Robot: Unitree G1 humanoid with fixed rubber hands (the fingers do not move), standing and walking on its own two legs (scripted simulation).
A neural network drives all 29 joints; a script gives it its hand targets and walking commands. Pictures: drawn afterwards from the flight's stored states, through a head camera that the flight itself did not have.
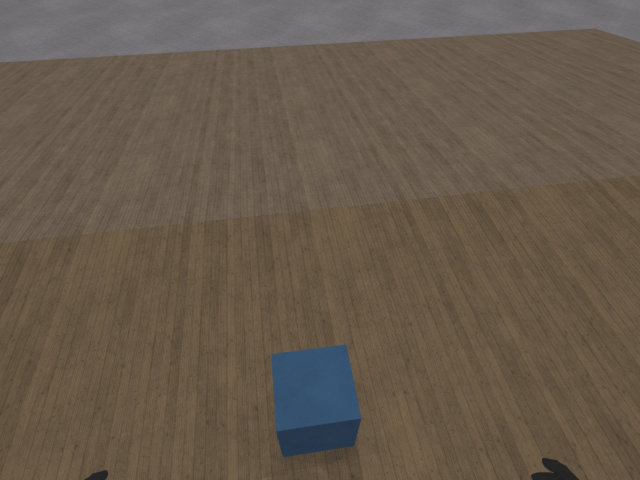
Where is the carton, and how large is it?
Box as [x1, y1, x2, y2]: [271, 344, 360, 456]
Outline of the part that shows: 345,344 271,354 276,432 283,456 350,446 354,444 360,421 360,414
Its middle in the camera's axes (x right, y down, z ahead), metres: -0.02 +0.46 +1.11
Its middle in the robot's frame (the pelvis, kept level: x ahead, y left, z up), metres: +0.45 +0.02 -0.66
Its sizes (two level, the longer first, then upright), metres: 0.210 0.200 0.250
